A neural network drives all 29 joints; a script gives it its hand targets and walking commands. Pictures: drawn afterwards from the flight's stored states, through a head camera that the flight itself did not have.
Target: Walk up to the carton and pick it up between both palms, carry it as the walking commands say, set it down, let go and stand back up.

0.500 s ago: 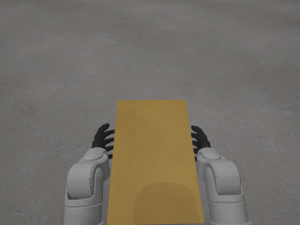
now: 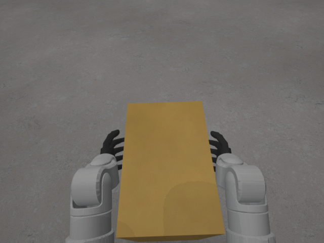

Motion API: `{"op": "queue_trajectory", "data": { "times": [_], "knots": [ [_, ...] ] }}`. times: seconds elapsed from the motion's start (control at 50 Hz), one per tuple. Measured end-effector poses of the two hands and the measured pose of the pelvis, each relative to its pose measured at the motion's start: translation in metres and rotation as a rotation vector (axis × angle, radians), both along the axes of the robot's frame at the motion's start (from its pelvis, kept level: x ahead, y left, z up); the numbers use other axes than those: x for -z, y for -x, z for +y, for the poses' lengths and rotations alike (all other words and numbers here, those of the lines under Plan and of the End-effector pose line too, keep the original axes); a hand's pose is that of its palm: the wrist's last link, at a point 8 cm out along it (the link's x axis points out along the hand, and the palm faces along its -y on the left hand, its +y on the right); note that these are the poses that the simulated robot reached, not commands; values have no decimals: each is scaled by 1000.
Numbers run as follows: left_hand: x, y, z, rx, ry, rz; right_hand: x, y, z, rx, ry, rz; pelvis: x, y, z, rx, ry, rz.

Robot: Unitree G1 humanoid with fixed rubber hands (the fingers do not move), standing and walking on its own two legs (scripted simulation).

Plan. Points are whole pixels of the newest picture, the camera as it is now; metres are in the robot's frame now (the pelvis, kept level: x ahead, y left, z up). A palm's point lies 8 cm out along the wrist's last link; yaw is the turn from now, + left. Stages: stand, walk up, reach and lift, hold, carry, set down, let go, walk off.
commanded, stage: carry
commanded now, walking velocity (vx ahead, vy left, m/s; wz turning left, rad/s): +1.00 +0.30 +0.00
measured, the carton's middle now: (166, 179) +0.28 +0.00 +0.01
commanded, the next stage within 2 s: none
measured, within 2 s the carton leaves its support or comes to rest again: neither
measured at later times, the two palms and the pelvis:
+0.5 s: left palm (97, 88) +0.61 +0.23 +0.05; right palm (170, 85) +0.60 -0.03 +0.05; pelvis +0.31 +0.11 -0.02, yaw -2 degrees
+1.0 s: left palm (82, 34) +1.03 +0.39 +0.05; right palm (134, 30) +1.04 +0.13 +0.05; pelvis +0.74 +0.25 -0.03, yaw -1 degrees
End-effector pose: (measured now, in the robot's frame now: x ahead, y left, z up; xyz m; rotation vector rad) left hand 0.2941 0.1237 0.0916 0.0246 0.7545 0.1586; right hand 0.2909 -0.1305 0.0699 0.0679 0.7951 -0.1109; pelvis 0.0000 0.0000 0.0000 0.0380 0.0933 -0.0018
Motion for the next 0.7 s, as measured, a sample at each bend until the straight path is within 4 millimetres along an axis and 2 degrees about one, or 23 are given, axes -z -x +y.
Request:
{"op": "queue_trajectory", "data": {
  "times": [0.06,0.12,0.18,0.26,0.34,0.44,0.52,0.62,0.7],
  "knots": [
    [-4,-25,10,-1,-4,-15,0,-26,10,-6,-12,-15,1,-26,10,1,-2,-5],
    [1,-56,24,-5,2,-15,4,-57,24,-12,-2,-16,6,-57,22,0,-1,-15],
    [11,-92,42,-11,18,-16,11,-95,42,-14,14,-18,15,-95,39,-1,7,-19],
    [36,-152,70,-7,73,-13,21,-153,68,-10,62,-15,32,-153,66,25,-23,-22],
    [53,-200,89,1,82,60,33,-198,88,-6,90,58,25,-200,88,49,-1,-9],
    [52,-267,99,18,89,79,32,-258,99,15,100,78,14,-264,104,44,20,-20],
    [43,-335,107,29,100,20,20,-326,107,26,101,20,17,-328,112,23,27,-31],
    [28,-429,125,9,56,-84,15,-429,124,-3,69,-83,38,-432,119,-22,58,-52],
    [24,-489,152,-38,36,-55,15,-501,151,-51,45,-52,30,-498,132,-54,77,-64]
  ]
}}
